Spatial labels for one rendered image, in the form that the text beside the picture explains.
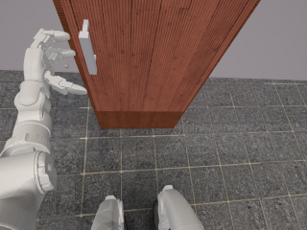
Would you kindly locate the left robot forearm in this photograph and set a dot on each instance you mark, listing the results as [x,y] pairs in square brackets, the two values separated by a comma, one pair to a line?
[32,130]

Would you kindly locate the left robot hand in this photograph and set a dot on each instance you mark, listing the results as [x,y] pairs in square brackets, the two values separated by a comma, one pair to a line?
[37,62]

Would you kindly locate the right robot shin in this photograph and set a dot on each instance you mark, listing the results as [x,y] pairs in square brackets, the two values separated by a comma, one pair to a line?
[164,223]

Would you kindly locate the cupboard door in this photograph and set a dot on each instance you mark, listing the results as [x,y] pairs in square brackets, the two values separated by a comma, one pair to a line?
[152,55]

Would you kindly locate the left robot shin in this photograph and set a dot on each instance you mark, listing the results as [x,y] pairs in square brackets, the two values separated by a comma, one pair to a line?
[120,227]

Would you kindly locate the left robot upper arm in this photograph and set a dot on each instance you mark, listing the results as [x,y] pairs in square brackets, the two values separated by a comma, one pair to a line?
[25,179]

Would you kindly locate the robot shin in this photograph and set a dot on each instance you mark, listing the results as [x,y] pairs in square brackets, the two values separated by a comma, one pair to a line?
[120,227]
[164,223]

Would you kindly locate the handle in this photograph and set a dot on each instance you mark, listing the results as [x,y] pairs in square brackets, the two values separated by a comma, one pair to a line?
[90,58]

